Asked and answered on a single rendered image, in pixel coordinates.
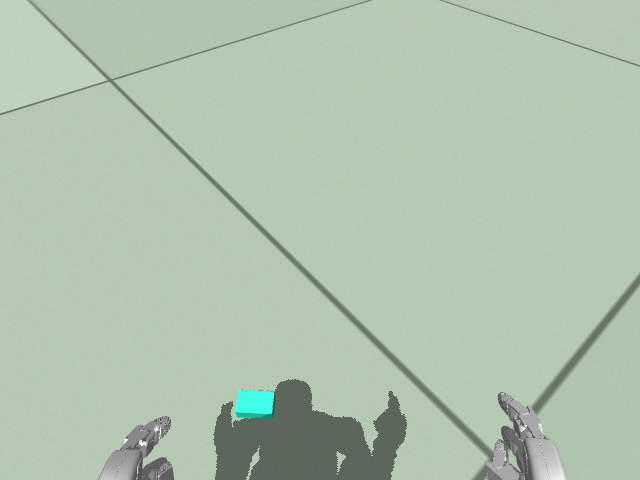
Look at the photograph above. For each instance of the small box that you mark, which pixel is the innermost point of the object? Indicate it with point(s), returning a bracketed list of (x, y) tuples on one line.
[(255, 404)]

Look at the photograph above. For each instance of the left robot hand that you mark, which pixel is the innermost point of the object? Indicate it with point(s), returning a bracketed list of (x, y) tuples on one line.
[(126, 464)]

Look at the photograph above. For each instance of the right robot hand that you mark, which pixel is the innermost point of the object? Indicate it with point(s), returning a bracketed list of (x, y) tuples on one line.
[(538, 458)]

